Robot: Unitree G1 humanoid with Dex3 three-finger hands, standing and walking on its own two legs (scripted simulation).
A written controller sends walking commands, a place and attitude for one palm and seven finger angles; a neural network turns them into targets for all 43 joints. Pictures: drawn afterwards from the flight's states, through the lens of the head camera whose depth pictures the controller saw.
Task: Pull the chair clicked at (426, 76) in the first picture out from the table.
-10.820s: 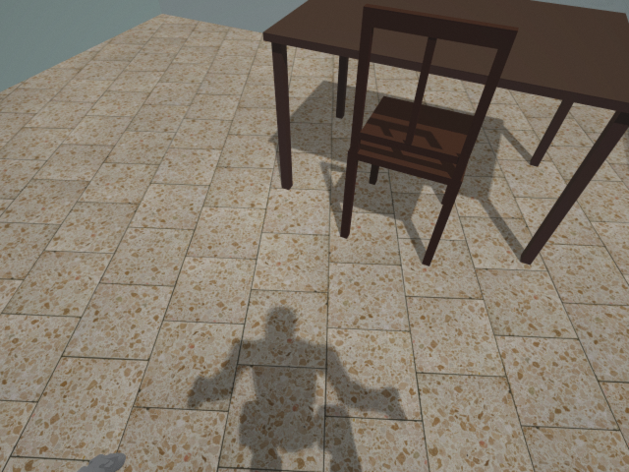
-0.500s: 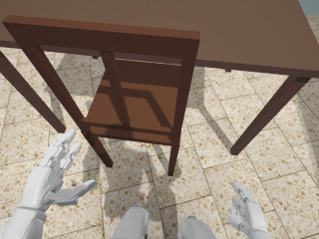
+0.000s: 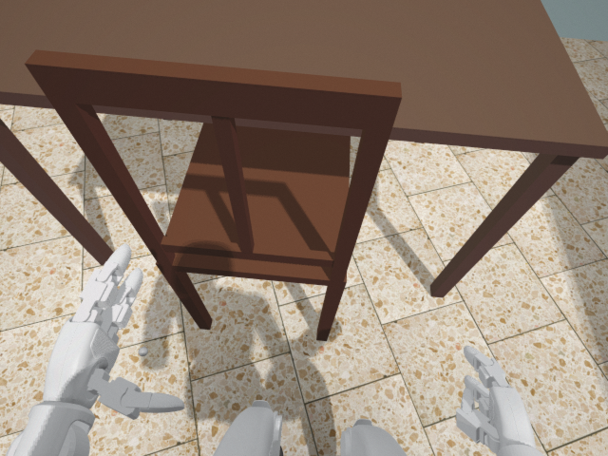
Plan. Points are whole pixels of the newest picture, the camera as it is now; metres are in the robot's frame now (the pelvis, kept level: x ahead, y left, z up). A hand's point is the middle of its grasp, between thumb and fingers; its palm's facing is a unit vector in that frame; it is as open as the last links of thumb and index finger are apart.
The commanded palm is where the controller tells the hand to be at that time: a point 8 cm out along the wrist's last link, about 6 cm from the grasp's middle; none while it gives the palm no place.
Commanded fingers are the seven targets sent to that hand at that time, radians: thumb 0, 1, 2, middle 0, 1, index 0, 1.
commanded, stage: raise the hand toward the chair's back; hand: left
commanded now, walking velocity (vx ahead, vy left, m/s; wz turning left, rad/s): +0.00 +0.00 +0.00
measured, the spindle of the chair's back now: (238, 196) +0.47 +0.13 +0.01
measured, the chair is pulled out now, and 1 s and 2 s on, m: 0.00 0.00 0.00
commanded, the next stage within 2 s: aim the fingers beside a spindle in 0.88 s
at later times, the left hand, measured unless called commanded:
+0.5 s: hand (108, 338) +0.24 +0.23 +0.05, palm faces -0.03 -1.00 -0.07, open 16.9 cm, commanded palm +0.22 +0.28 +0.05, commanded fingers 0.00 -0.50 0.30 -0.06 -0.08 -0.06 -0.08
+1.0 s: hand (122, 345) +0.23 +0.22 +0.05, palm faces -0.02 -1.00 -0.07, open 16.9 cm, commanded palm +0.21 +0.27 +0.05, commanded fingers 0.00 -0.50 0.30 -0.06 -0.08 -0.06 -0.08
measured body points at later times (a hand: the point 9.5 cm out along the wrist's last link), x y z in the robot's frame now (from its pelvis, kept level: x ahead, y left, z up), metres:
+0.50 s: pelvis +0.00 +0.02 +0.01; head +0.08 +0.05 +0.45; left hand +0.23 +0.29 +0.06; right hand +0.17 -0.22 -0.06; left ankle +0.03 +0.08 -0.65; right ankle +0.00 -0.11 -0.65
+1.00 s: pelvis +0.00 +0.01 +0.01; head +0.07 +0.02 +0.45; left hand +0.23 +0.27 +0.06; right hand +0.18 -0.23 -0.07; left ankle +0.03 +0.08 -0.65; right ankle +0.00 -0.11 -0.65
